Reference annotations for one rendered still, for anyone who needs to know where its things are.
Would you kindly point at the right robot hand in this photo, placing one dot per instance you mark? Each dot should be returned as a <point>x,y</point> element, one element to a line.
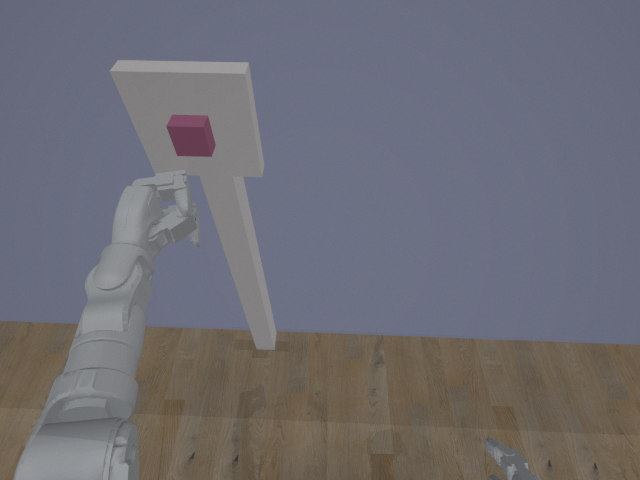
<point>512,463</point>

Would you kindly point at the left robot upper arm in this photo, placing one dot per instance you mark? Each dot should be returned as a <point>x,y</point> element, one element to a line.
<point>97,449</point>

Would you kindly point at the panel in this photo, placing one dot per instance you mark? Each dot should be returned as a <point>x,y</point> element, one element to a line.
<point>153,91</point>

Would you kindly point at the robot left forearm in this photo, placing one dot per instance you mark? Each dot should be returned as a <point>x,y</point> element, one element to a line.
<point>99,377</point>

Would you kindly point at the left robot hand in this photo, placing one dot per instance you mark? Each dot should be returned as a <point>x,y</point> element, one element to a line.
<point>140,220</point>

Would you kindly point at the button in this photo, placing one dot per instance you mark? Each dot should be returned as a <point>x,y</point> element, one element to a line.
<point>191,135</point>

